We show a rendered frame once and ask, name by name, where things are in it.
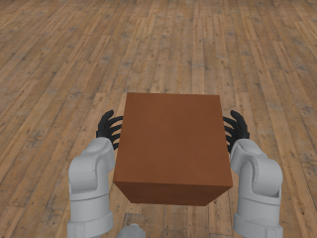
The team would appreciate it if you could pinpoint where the left robot forearm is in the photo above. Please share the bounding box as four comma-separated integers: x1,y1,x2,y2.
66,137,116,238

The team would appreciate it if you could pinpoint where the carton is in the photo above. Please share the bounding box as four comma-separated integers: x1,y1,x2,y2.
112,92,234,206

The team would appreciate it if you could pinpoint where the right robot forearm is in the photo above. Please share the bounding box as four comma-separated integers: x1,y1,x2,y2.
230,139,283,238

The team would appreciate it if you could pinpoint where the robot right hand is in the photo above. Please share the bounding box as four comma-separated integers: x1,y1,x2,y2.
223,110,250,155

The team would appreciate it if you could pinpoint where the robot left hand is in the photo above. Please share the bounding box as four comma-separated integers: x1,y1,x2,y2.
96,110,124,151

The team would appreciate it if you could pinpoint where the left robot thigh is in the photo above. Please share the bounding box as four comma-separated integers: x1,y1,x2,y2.
116,225,146,238

